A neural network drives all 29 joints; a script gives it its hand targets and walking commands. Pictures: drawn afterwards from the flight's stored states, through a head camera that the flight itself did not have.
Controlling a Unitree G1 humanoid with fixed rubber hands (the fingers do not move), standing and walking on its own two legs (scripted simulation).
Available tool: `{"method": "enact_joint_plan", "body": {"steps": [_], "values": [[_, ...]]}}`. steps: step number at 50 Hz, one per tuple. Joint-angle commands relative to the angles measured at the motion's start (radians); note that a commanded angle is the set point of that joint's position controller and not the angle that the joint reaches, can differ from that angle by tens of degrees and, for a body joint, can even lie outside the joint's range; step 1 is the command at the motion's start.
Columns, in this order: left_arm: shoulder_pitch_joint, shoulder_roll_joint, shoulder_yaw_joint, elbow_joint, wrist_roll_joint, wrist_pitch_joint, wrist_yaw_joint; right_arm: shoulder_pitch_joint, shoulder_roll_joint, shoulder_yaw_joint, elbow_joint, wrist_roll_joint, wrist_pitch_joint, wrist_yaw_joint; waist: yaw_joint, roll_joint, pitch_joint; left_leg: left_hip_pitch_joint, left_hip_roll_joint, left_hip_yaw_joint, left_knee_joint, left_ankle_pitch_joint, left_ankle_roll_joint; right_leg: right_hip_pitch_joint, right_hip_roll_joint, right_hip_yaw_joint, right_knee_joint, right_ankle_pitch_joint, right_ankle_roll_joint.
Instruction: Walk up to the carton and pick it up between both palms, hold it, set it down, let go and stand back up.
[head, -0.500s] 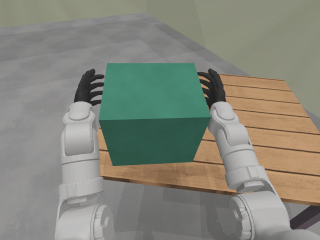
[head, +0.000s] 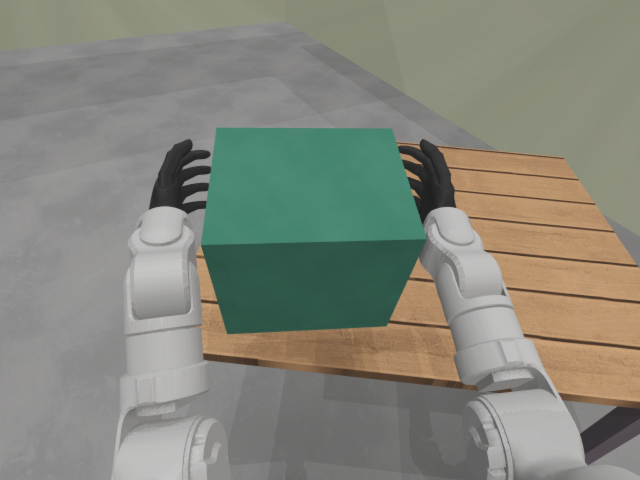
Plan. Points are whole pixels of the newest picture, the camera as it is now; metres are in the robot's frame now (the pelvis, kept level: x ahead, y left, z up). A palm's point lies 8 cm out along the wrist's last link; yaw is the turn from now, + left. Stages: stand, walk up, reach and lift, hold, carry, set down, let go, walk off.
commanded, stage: hold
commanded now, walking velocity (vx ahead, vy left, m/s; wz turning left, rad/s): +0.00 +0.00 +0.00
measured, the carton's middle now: (307, 234) +0.37 -0.01 +0.13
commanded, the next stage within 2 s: set down in 0.78 s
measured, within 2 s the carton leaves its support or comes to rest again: neither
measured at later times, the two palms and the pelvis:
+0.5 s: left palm (166, 213) +0.34 +0.15 +0.20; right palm (433, 207) +0.35 -0.16 +0.18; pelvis -0.01 -0.01 +0.00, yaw +1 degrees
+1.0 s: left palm (170, 203) +0.36 +0.15 +0.20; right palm (436, 201) +0.35 -0.16 +0.19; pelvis +0.00 +0.00 +0.00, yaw +2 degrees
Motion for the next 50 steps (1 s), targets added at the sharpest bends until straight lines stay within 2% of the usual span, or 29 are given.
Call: {"method": "enact_joint_plan", "body": {"steps": [1, 2, 3, 4, 6, 7, 10, 11, 13, 14, 15, 17, 21, 22, 24, 26, 29, 31, 33, 36, 37, 39, 40, 41, 43, 44, 46, 47, 50], "values": [[-0.616, -0.383, -0.427, -0.107, -0.148, -0.062, -0.135, -0.68, 0.49, 0.39, -0.32, 0.08, -0.067, 0.124, 0.009, 0.05, -0.417, -0.005, -0.035, 0.043, -0.049, 0.256, -0.02, 0.181, 0.057, -0.03, -0.004, 0.15, 0.039], [-0.618, -0.408, -0.455, -0.143, -0.153, -0.059, -0.135, -0.661, 0.478, 0.383, -0.3, 0.083, -0.059, 0.12, -0.022, 0.073, -0.407, 0.02, -0.031, 0.032, -0.04, 0.317, -0.042, 0.171, 0.063, -0.032, 0.0, 0.167, 0.038], [-0.649, -0.402, -0.441, -0.155, -0.163, -0.07, -0.131, -0.733, 0.508, 0.411, -0.368, 0.101, -0.072, 0.118, 0.021, 0.056, -0.463, 0.027, -0.039, 0.039, -0.025, 0.352, -0.037, 0.195, 0.069, -0.031, 0.001, 0.197, 0.041], [-0.677, -0.411, -0.459, -0.167, -0.175, -0.073, -0.127, -0.706, 0.488, 0.396, -0.339, 0.097, -0.066, 0.114, -0.011, 0.091, -0.452, 0.033, -0.04, 0.03, -0.022, 0.333, -0.045, 0.165, 0.061, -0.027, -0.004, 0.18, 0.038], [-0.626, -0.391, -0.436, -0.16, -0.147, -0.066, -0.128, -0.71, 0.505, 0.431, -0.361, 0.112, -0.067, 0.107, 0.018, 0.063, -0.421, 0.031, -0.041, 0.035, -0.022, 0.383, -0.031, 0.197, 0.067, -0.039, 0.008, 0.238, 0.045], [-0.668, -0.379, -0.445, -0.161, -0.148, -0.068, -0.133, -0.676, 0.496, 0.395, -0.315, 0.092, -0.055, 0.105, -0.003, 0.083, -0.41, 0.019, -0.046, 0.038, -0.034, 0.325, -0.041, 0.18, 0.064, -0.039, 0.002, 0.2, 0.038], [-0.625, -0.356, -0.374, -0.095, -0.101, -0.052, -0.149, -0.644, 0.503, 0.397, -0.267, 0.074, -0.036, 0.104, 0.029, 0.03, -0.33, -0.028, -0.051, 0.054, -0.074, 0.191, 0.005, 0.185, 0.046, -0.032, -0.009, 0.148, 0.045], [-0.641, -0.345, -0.369, -0.076, -0.12, -0.055, -0.162, -0.663, 0.482, 0.368, -0.284, 0.061, -0.04, 0.102, 0.009, 0.019, -0.355, -0.048, -0.051, 0.053, -0.084, 0.161, 0.004, 0.199, 0.044, -0.035, -0.012, 0.127, 0.045], [-0.665, -0.366, -0.423, -0.121, -0.16, -0.071, -0.159, -0.701, 0.495, 0.397, -0.356, 0.08, -0.064, 0.102, -0.006, 0.022, -0.426, -0.009, -0.052, 0.049, -0.064, 0.228, -0.002, 0.185, 0.054, -0.04, -0.008, 0.176, 0.046], [-0.662, -0.389, -0.461, -0.182, -0.169, -0.073, -0.155, -0.631, 0.496, 0.388, -0.312, 0.082, -0.058, 0.101, -0.036, 0.074, -0.413, -0.004, -0.045, 0.04, -0.055, 0.293, -0.031, 0.189, 0.057, -0.043, 0.009, 0.211, 0.046], [-0.661, -0.38, -0.441, -0.136, -0.16, -0.075, -0.154, -0.686, 0.509, 0.405, -0.354, 0.082, -0.063, 0.099, -0.013, 0.043, -0.421, 0.006, -0.045, 0.04, -0.042, 0.277, -0.023, 0.18, 0.059, -0.039, -0.002, 0.202, 0.045], [-0.691, -0.376, -0.42, -0.108, -0.15, -0.078, -0.153, -0.723, 0.508, 0.403, -0.339, 0.087, -0.063, 0.095, 0.0, 0.081, -0.389, -0.026, -0.059, 0.045, -0.059, 0.175, -0.013, 0.164, 0.043, -0.036, -0.012, 0.15, 0.047], [-0.686, -0.363, -0.396, -0.067, -0.134, -0.077, -0.153, -0.688, 0.52, 0.357, -0.257, 0.051, -0.054, 0.107, 0.005, 0.053, -0.343, -0.064, -0.048, 0.049, -0.09, 0.139, 0.002, 0.161, 0.045, -0.04, -0.009, 0.071, 0.042], [-0.7, -0.392, -0.42, -0.101, -0.159, -0.081, -0.155, -0.667, 0.501, 0.346, -0.247, 0.051, -0.055, 0.11, -0.026, 0.053, -0.374, -0.034, -0.045, 0.048, -0.074, 0.161, -0.012, 0.157, 0.048, -0.036, -0.009, 0.082, 0.041], [-0.695, -0.412, -0.457, -0.159, -0.171, -0.087, -0.142, -0.677, 0.525, 0.393, -0.298, 0.078, -0.065, 0.111, -0.006, 0.085, -0.439, -0.026, -0.036, 0.045, -0.059, 0.253, -0.027, 0.178, 0.055, -0.043, 0.013, 0.141, 0.044], [-0.696, -0.405, -0.445, -0.05, -0.174, -0.08, -0.14, -0.717, 0.49, 0.342, -0.259, 0.054, -0.062, 0.111, -0.036, 0.083, -0.396, -0.045, -0.042, 0.037, -0.071, 0.142, -0.022, 0.128, 0.048, -0.031, -0.014, 0.048, 0.034], [-0.729, -0.371, -0.382, -0.011, -0.133, -0.084, -0.146, -0.76, 0.516, 0.338, -0.242, 0.031, -0.07, 0.124, 0.027, 0.044, -0.367, -0.107, -0.04, 0.054, -0.112, 0.052, 0.011, 0.145, 0.04, -0.037, -0.012, -0.01, 0.039], [-0.736, -0.389, -0.408, -0.053, -0.163, -0.101, -0.138, -0.731, 0.542, 0.361, -0.243, 0.046, -0.073, 0.12, 0.006, 0.054, -0.445, -0.085, -0.05, 0.051, -0.088, 0.097, 0.008, 0.185, 0.031, -0.025, -0.008, 0.061, 0.05], [-0.722, -0.383, -0.391, -0.051, -0.151, -0.1, -0.132, -0.747, 0.545, 0.387, -0.261, 0.062, -0.073, 0.121, 0.036, 0.05, -0.456, -0.068, -0.045, 0.053, -0.073, 0.161, 0.008, 0.176, 0.042, -0.026, 0.0, 0.103, 0.046], [-0.746, -0.414, -0.436, -0.026, -0.182, -0.101, -0.137, -0.758, 0.526, 0.349, -0.24, 0.048, -0.082, 0.118, -0.026, 0.061, -0.476, -0.026, -0.045, 0.047, -0.066, 0.133, -0.003, 0.154, 0.046, -0.028, -0.017, 0.078, 0.04], [-0.721, -0.388, -0.405, -0.038, -0.157, -0.097, -0.135, -0.724, 0.539, 0.362, -0.222, 0.052, -0.074, 0.121, 0.013, 0.043, -0.434, -0.038, -0.044, 0.053, -0.074, 0.154, 0.002, 0.158, 0.049, -0.034, -0.006, 0.089, 0.042], [-0.727, -0.384, -0.376, -0.02, -0.145, -0.098, -0.14, -0.739, 0.531, 0.347, -0.209, 0.046, -0.071, 0.122, 0.025, 0.027, -0.411, -0.058, -0.045, 0.055, -0.084, 0.138, 0.007, 0.162, 0.047, -0.032, -0.008, 0.077, 0.043], [-0.658, -0.358, -0.372, -0.023, -0.183, -0.101, -0.149, -0.666, 0.533, 0.343, -0.222, 0.062, -0.07, 0.103, -0.031, 0.019, -0.39, -0.085, -0.066, 0.065, -0.093, 0.141, 0.028, 0.222, 0.042, -0.018, 0.009, 0.142, 0.052], [-0.667, -0.404, -0.408, -0.064, -0.205, -0.118, -0.153, -0.704, 0.558, 0.369, -0.327, 0.084, -0.094, 0.1, -0.022, 0.019, -0.476, -0.066, -0.066, 0.05, -0.082, 0.193, 0.026, 0.272, 0.049, -0.019, 0.025, 0.209, 0.051], [-0.675, -0.388, -0.391, -0.034, -0.174, -0.133, -0.16, -0.711, 0.541, 0.368, -0.316, 0.067, -0.104, 0.088, -0.022, 0.024, -0.452, -0.072, -0.072, 0.047, -0.068, 0.188, 0.024, 0.279, 0.039, -0.012, 0.024, 0.264, 0.055], [-0.644, -0.39, -0.416, -0.054, -0.185, -0.142, -0.162, -0.698, 0.527, 0.359, -0.364, 0.061, -0.124, 0.08, -0.048, 0.053, -0.438, -0.067, -0.07, 0.038, -0.078, 0.211, 0.012, 0.277, 0.035, -0.017, 0.023, 0.294, 0.054], [-0.682, -0.377, -0.389, -0.016, -0.139, -0.162, -0.169, -0.669, 0.498, 0.305, -0.302, 0.018, -0.146, 0.095, -0.047, 0.092, -0.358, -0.04, -0.049, 0.026, -0.098, 0.158, 0.005, 0.188, 0.028, -0.04, -0.012, 0.113, 0.037], [-0.612, -0.375, -0.377, 0.008, -0.113, -0.16, -0.177, -0.546, 0.462, 0.26, -0.215, -0.01, -0.149, 0.102, -0.066, 0.105, -0.291, -0.01, -0.041, 0.03, -0.111, 0.151, -0.002, 0.168, 0.024, -0.039, -0.025, 0.109, 0.032], [-0.568, -0.388, -0.393, 0.033, -0.088, -0.214, -0.181, -0.553, 0.461, 0.248, -0.236, -0.065, -0.239, 0.12, -0.047, 0.097, -0.31, 0.029, -0.023, 0.03, -0.109, 0.166, -0.02, 0.132, 0.02, -0.069, -0.033, 0.095, 0.021]]}}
